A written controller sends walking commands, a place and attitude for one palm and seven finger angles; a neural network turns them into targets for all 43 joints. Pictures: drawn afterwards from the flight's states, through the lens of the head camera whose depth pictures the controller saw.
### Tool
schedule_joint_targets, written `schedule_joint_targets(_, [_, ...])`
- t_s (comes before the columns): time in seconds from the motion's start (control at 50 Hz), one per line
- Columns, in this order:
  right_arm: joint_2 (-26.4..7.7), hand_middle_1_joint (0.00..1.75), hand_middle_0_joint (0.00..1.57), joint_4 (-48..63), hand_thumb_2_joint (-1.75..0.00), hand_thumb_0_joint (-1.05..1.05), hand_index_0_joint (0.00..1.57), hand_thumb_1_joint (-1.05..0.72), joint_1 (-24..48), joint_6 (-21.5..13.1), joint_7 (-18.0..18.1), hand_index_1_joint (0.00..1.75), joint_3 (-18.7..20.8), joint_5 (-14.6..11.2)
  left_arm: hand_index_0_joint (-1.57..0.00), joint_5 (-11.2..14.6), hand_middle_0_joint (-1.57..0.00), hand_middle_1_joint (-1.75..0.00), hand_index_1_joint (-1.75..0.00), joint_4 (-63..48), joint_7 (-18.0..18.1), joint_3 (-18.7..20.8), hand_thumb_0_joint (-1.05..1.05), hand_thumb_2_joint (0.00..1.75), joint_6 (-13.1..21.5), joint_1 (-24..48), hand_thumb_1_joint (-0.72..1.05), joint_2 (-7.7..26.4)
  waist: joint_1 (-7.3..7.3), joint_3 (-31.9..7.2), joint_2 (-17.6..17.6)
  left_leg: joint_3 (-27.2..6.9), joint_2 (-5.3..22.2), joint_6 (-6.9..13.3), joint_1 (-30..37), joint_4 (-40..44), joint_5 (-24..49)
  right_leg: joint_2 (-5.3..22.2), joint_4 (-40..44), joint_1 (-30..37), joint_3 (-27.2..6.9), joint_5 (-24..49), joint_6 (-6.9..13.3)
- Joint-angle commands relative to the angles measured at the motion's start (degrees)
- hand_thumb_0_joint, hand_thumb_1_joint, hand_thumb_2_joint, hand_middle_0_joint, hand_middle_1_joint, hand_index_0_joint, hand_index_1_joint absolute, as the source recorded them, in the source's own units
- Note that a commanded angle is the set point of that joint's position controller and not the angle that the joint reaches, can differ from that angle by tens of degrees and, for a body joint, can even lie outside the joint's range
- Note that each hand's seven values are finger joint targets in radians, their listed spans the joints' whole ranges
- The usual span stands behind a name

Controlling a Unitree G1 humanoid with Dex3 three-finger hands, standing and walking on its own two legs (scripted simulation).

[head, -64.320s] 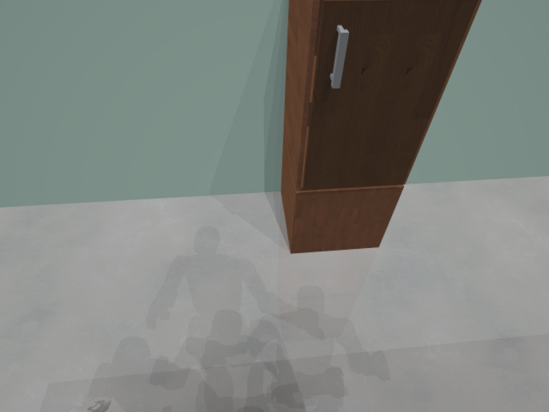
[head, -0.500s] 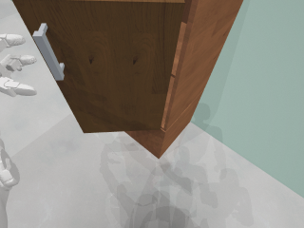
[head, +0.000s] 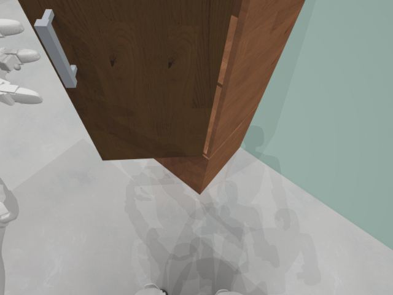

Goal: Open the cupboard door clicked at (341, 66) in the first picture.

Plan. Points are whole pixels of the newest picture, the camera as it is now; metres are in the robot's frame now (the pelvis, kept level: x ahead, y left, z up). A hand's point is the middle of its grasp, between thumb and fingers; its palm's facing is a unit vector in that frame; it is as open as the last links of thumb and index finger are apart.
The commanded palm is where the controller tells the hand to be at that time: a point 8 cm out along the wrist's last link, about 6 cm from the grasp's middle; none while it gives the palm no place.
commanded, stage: move the hooked fingers beside the handle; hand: left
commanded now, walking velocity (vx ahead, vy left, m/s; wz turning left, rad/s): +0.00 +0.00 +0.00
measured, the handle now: (60, 51) +0.55 +0.24 +0.15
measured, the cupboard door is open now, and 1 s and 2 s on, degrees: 44 44 44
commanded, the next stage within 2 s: slide the fingers in behind the handle in 0.72 s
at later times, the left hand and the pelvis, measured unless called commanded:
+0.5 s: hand (14, 74) +0.48 +0.29 +0.16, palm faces +0.02 -1.00 +0.01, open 14.0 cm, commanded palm +0.47 +0.34 +0.15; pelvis +0.01 +0.01 +0.00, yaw -1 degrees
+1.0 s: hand (22, 70) +0.50 +0.29 +0.15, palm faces +0.02 -1.00 +0.01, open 14.0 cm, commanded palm +0.48 +0.33 +0.15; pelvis +0.02 +0.00 +0.00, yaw +0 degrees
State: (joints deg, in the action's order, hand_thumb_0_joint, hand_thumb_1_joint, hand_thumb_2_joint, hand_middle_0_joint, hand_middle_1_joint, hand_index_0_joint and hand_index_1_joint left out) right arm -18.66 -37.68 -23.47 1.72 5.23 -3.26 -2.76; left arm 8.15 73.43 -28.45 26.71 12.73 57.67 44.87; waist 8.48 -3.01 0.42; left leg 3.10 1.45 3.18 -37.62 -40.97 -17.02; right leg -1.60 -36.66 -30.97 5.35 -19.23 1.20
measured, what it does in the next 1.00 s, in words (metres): stands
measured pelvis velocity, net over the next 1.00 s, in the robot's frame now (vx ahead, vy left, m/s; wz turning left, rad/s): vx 0.02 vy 0.00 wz -0.01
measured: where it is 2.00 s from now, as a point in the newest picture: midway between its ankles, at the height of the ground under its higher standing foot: outside the picture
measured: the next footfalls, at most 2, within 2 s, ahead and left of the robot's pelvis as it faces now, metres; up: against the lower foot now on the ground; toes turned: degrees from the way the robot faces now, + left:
none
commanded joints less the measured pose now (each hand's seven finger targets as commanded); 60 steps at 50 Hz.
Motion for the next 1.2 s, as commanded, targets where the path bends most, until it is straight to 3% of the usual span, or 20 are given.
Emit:
schedule_joint_targets(0.0, [-10.8, 0.3, 0.2, 3.9, -0.9, 0.0, 0.2, -0.9, -7.6, -1.0, 0.7, 0.3, 3.6, 0.3, -0.3, 0.2, -0.3, -1.2, -1.2, -9.0, 0.1, 2.0, 0.0, 0.3, 1.7, 22.3, -0.5, 18.5, -0.11, -20.7, 8.4, -7.0, 0.3, -0.4, 22.7, 3.5, 14.3, -0.9, 4.8, -2.2, -3.7, 11.9, -0.4])
schedule_joint_targets(0.04, [-10.8, 0.3, 0.2, 4.5, -0.9, 0.0, 0.2, -0.9, -8.0, -0.6, 0.5, 0.3, 3.8, 0.5, -0.3, -0.9, -0.3, -1.2, -1.2, -10.0, 0.9, 3.0, 0.0, 0.3, 1.5, 21.6, -0.5, 20.4, -0.71, -20.3, 8.8, -7.0, 0.3, -0.4, 21.7, 3.6, 14.8, -0.9, 4.4, -2.0, -3.6, 12.0, -0.4])
schedule_joint_targets(0.18, [-10.9, 0.3, 0.2, 5.7, -0.9, 0.0, 0.2, -0.9, -8.8, 0.5, -0.1, 0.3, 4.6, 0.6, -0.3, 0.9, -0.3, -1.2, -1.2, -17.3, 0.6, 7.6, 0.0, 0.3, 4.9, 20.4, -0.5, 23.6, -1.77, -26.8, 9.7, -6.6, 0.6, -0.6, 26.5, 2.6, 22.0, -1.8, 3.4, 1.0, -3.6, 17.6, -0.2])
schedule_joint_targets(0.26, [-10.5, 0.3, 0.2, 5.3, -0.9, 0.0, 0.2, -0.9, -8.6, 0.8, -0.1, 0.3, 4.6, 0.4, -0.3, 1.1, -0.3, -1.2, -1.2, -16.2, -0.7, 4.8, 0.0, 0.3, 3.8, 19.0, -0.5, 19.8, -1.15, -23.5, 11.6, -6.4, 0.7, -0.6, 27.5, 2.4, 22.4, -2.0, 4.0, -1.9, -3.2, 16.4, -0.1])
schedule_joint_targets(0.3, [-10.6, 0.3, 0.2, 5.3, -0.9, 0.0, 0.2, -0.9, -8.5, 0.9, -0.2, 0.3, 4.7, 0.4, -0.3, 1.3, -0.3, -1.2, -1.2, -14.6, -1.0, 5.0, 0.0, 0.3, 2.7, 16.3, -0.5, 19.5, -1.62, -21.9, 10.0, -6.9, 0.9, -0.8, 26.8, 2.9, 21.8, -1.9, 4.2, -2.4, -2.8, 15.7, -0.1])
schedule_joint_targets(0.32, [-10.4, 0.3, 0.2, 5.5, -0.9, 0.0, 0.2, -0.9, -8.2, 0.9, -0.3, 0.3, 4.7, 0.3, -0.3, 1.7, -0.3, -1.2, -1.2, -15.3, -1.4, 2.3, 0.0, 0.3, 2.2, 16.1, -0.5, 16.0, -0.96, -21.9, 10.5, -6.6, 0.9, -0.8, 27.5, 2.9, 21.8, -1.9, 4.3, -3.1, -2.8, 15.6, -0.2])
schedule_joint_targets(0.36, [-10.2, 0.3, 0.2, 5.7, -0.9, 0.0, 0.2, -0.9, -8.0, 0.7, -0.3, 0.3, 4.8, 0.3, -0.3, 2.7, -0.3, -1.2, -1.2, -16.8, -1.7, 1.2, 0.0, 0.3, 2.0, 16.2, -0.5, 13.9, -0.95, -21.8, 10.0, -6.7, 1.0, -0.8, 28.4, 2.8, 23.5, -2.0, 4.2, -3.2, -2.6, 16.2, 0.0])
schedule_joint_targets(0.46, [-10.7, 0.3, 0.2, 4.8, -0.9, 0.0, 0.2, -0.9, -7.9, 0.4, 0.0, 0.3, 4.5, 0.4, -0.3, 3.2, -0.3, -1.2, -1.2, -14.8, -0.3, 3.2, 0.0, 0.3, 1.7, 20.3, -0.5, 16.2, 0.07, -18.7, 5.0, -7.1, 0.9, -0.3, 24.8, 3.0, 19.0, -1.7, 4.4, -3.3, -2.8, 14.5, -0.1])
schedule_joint_targets(0.56, [-10.1, 0.3, 0.2, 4.5, -0.9, 0.0, 0.2, -0.9, -7.6, -0.3, 0.0, 0.3, 4.4, 0.7, -0.3, 1.1, -0.3, -1.2, -1.2, -19.3, 1.8, 1.7, 0.0, 0.3, 4.1, 25.7, -0.5, 15.8, 0.51, -24.4, 11.4, -8.0, 1.0, -1.2, 30.3, 1.6, 24.3, -1.5, 3.2, -4.4, -3.0, 16.1, -0.1])
schedule_joint_targets(0.6, [-10.2, 0.3, 0.2, 4.6, -0.9, 0.0, 0.2, -0.9, -7.3, -0.1, -0.2, 0.3, 4.4, 0.7, -0.3, 0.7, -0.3, -1.2, -1.2, -18.5, 1.9, 4.0, 0.0, 0.3, 4.4, 23.8, -0.5, 18.6, -0.33, -26.8, 11.8, -8.1, 1.1, -1.6, 31.0, 1.3, 25.4, -1.6, 2.9, -3.2, -3.2, 17.0, -0.1])
schedule_joint_targets(0.7, [-10.3, 0.3, 0.2, 5.0, -0.9, 0.0, 0.2, -0.9, -6.8, 0.4, 0.0, 0.3, 3.9, 0.2, -0.3, 1.1, -0.3, -1.2, -1.2, -11.5, 0.4, 3.0, 0.0, 0.3, 1.5, 20.4, -0.5, 17.7, -0.25, -22.4, 7.0, -6.7, 0.5, -0.6, 24.9, 1.5, 22.5, -1.4, 3.3, -1.1, -3.3, 18.9, -0.6])
schedule_joint_targets(0.74, [-10.3, 0.3, 0.2, 5.6, -0.9, 0.0, 0.2, -0.9, -6.8, 0.6, 0.1, 0.3, 3.9, 0.1, -0.3, 0.4, -0.3, -1.2, -1.2, -11.3, 0.0, 2.0, 0.0, 0.3, 0.5, 20.5, -0.5, 17.8, -0.31, -21.2, 8.0, -6.5, 0.3, -0.5, 23.3, 1.8, 21.1, -1.3, 3.2, -1.0, -3.3, 18.3, -0.5])
schedule_joint_targets(0.8, [-10.3, 0.3, 0.2, 5.6, -0.9, 0.0, 0.2, -0.9, -7.0, 0.8, 0.1, 0.3, 4.0, 0.3, -0.3, 0.5, -0.3, -1.2, -1.2, -13.6, -0.1, 2.0, 0.0, 0.3, 1.5, 21.3, -0.5, 17.9, -0.21, -22.4, 9.4, -6.8, 0.5, -0.8, 25.2, 1.5, 22.7, -1.5, 3.2, -1.9, -3.3, 18.4, -0.4])
schedule_joint_targets(0.82, [-10.3, 0.3, 0.2, 5.9, -0.9, 0.0, 0.2, -0.9, -7.5, 0.8, 0.1, 0.3, 4.1, 0.4, -0.3, 1.0, -0.3, -1.2, -1.2, -14.2, -0.1, 2.9, 0.0, 0.3, 1.9, 20.2, -0.5, 18.1, -0.48, -23.7, 7.7, -6.8, 0.6, -0.6, 25.4, 1.4, 22.8, -1.6, 3.1, -1.3, -3.2, 18.4, -0.4])
schedule_joint_targets(0.88, [-10.1, 0.3, 0.2, 5.2, -0.9, 0.0, 0.2, -0.9, -7.6, 0.8, 0.0, 0.3, 4.4, 0.5, -0.3, 2.4, -0.3, -1.2, -1.2, -17.3, -0.5, 1.2, 0.0, 0.3, 3.4, 23.1, -0.5, 14.9, 0.52, -25.5, 9.4, -7.1, 0.9, -0.8, 28.8, 0.9, 24.8, -1.9, 3.1, -2.5, -3.2, 18.9, -0.4])
schedule_joint_targets(0.92, [-10.4, 0.3, 0.2, 4.4, -0.9, 0.0, 0.2, -0.9, -8.0, 0.8, 0.0, 0.3, 4.5, 0.6, -0.3, 2.8, -0.3, -1.2, -1.2, -15.7, -0.7, 0.9, 0.0, 0.3, 3.2, 23.4, -0.5, 14.2, 1.18, -23.7, 7.6, -7.4, 1.0, -0.8, 27.7, 1.2, 22.2, -1.9, 3.5, -3.7, -3.0, 16.9, -0.4])
schedule_joint_targets(0.98, [-10.4, 0.3, 0.2, 4.0, -0.9, 0.0, 0.2, -0.9, -7.9, 0.8, 0.1, 0.3, 4.3, 0.5, -0.3, 2.5, -0.3, -1.2, -1.2, -13.6, -0.2, 1.7, 0.0, 0.3, 2.0, 22.8, -0.5, 15.4, 0.51, -22.1, 8.5, -7.1, 0.7, -0.5, 25.4, 1.7, 19.7, -1.6, 3.6, -3.3, -3.2, 15.7, -0.3])
schedule_joint_targets(1.04, [-9.8, 0.3, 0.2, 4.7, -0.9, 0.0, 0.2, -0.9, -8.0, 0.6, -0.3, 0.3, 4.3, 0.6, -0.3, 1.2, -0.3, -1.2, -1.2, -16.5, 1.2, 1.5, 0.0, 0.3, 1.9, 21.9, -0.5, 15.3, -0.5, -25.1, 11.9, -7.0, 0.6, -0.8, 27.2, 1.4, 22.9, -1.5, 3.1, -2.4, -3.2, 17.4, -0.2])
schedule_joint_targets(1.1, [-9.8, 0.3, 0.2, 5.1, -0.9, 0.0, 0.2, -0.9, -8.3, 0.8, -0.7, 0.3, 4.4, 0.9, -0.3, 1.1, -0.3, -1.2, -1.2, -17.7, 2.6, 4.1, 0.0, 0.3, 2.6, 20.2, -0.5, 17.4, -1.07, -26.8, 9.1, -7.0, 0.9, -0.9, 27.4, 1.1, 25.2, -1.8, 2.7, -0.6, -3.0, 19.3, -0.3])
schedule_joint_targets(1.18, [-9.7, 0.3, 0.2, 5.2, -0.9, 0.0, 0.2, -0.9, -7.7, 1.0, -0.8, 0.3, 4.6, 0.6, -0.3, 1.6, -0.3, -1.2, -1.2, -18.4, 2.8, 3.3, 0.0, 0.3, 2.7, 20.1, -0.5, 15.7, -0.79, -25.3, 8.8, -6.1, 0.7, -0.4, 26.3, 1.2, 24.1, -1.9, 2.9, 0.3, -3.3, 20.5, -0.4])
